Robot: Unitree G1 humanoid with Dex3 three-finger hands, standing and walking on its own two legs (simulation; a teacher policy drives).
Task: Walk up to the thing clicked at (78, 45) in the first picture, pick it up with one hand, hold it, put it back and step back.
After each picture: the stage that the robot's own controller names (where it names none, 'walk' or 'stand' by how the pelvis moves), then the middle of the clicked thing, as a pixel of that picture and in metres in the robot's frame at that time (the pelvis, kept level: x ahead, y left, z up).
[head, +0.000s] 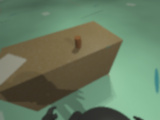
stand; (78, 42) +0.70 +0.18 +0.01
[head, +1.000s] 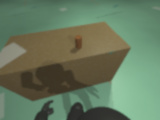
walk; (78, 42) +0.66 +0.17 +0.04
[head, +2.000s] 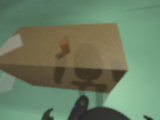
stand; (65, 47) +0.53 +0.29 +0.03
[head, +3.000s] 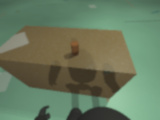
stand; (75, 48) +0.56 +0.17 +0.04
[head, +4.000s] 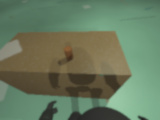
stand; (68, 53) +0.51 +0.21 +0.02
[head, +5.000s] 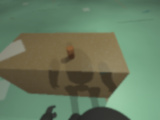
stand; (70, 52) +0.55 +0.21 +0.01
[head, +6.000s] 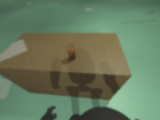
stand; (71, 53) +0.54 +0.20 +0.01
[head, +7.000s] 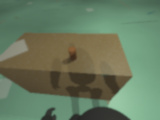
stand; (72, 53) +0.54 +0.19 +0.01
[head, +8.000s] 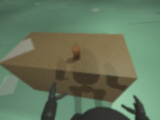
rise first; (76, 53) +0.55 +0.18 +0.01
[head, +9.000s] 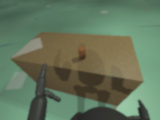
go down; (82, 53) +0.56 +0.16 +0.01
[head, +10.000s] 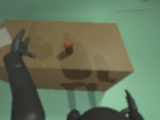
go down; (68, 47) +0.54 +0.15 +0.03
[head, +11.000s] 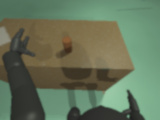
approach; (67, 45) +0.55 +0.16 +0.05
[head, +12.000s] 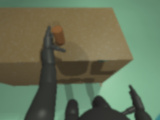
close in; (59, 36) +0.56 +0.17 +0.09
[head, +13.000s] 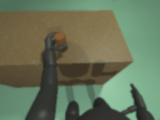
lift; (61, 42) +0.52 +0.16 +0.08
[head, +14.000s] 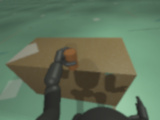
lift; (71, 59) +0.33 +0.14 +0.20
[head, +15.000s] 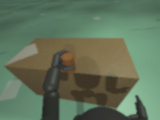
hold; (69, 63) +0.31 +0.16 +0.19
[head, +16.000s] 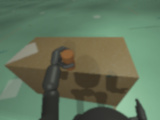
hold; (69, 60) +0.31 +0.16 +0.20
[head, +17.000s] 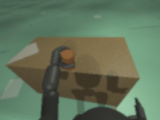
hold; (69, 60) +0.31 +0.15 +0.20
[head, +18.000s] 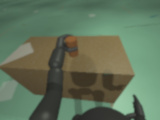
crouch; (72, 47) +0.41 +0.13 +0.22
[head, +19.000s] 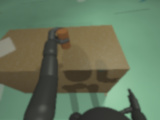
lower; (64, 39) +0.50 +0.15 +0.18
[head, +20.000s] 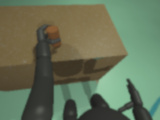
lower; (54, 37) +0.55 +0.16 +0.10
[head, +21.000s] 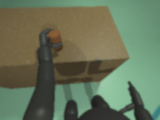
lower; (56, 41) +0.52 +0.16 +0.09
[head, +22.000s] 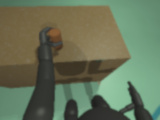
lower; (56, 39) +0.53 +0.16 +0.09
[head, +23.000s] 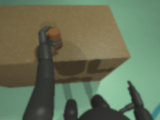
lower; (56, 39) +0.53 +0.17 +0.09
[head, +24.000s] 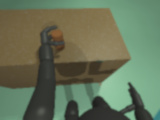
open; (58, 40) +0.53 +0.16 +0.09
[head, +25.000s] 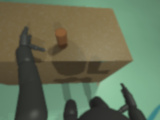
sink last; (62, 39) +0.53 +0.15 +0.08
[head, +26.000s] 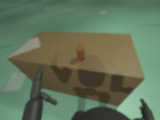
sink last; (80, 53) +0.52 +0.16 +0.05
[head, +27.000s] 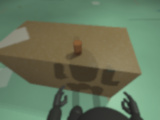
stand; (77, 48) +0.53 +0.14 +0.06
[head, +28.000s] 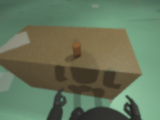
stand; (77, 50) +0.52 +0.15 +0.06
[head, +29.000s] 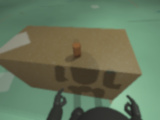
stand; (77, 50) +0.52 +0.14 +0.07
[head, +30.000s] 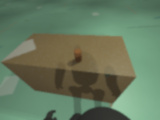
stand; (78, 55) +0.53 +0.16 +0.01
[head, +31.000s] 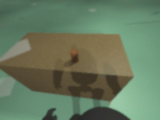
stand; (74, 56) +0.51 +0.18 +0.01
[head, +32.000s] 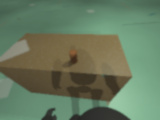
stand; (73, 56) +0.51 +0.18 +0.01
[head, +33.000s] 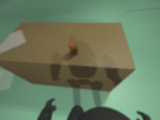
walk; (73, 48) +0.53 +0.18 +0.02
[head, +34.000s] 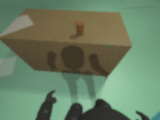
walk; (80, 29) +0.75 +0.15 +0.03
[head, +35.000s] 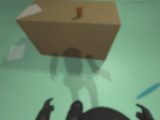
walk; (79, 12) +1.06 +0.22 +0.03
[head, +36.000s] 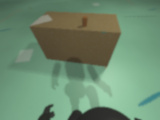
stand; (84, 21) +1.13 +0.15 +0.02
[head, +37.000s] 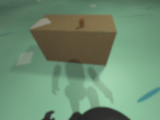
stand; (81, 22) +1.17 +0.18 +0.01
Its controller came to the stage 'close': yes
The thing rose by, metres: 0.20
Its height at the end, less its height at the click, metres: +0.00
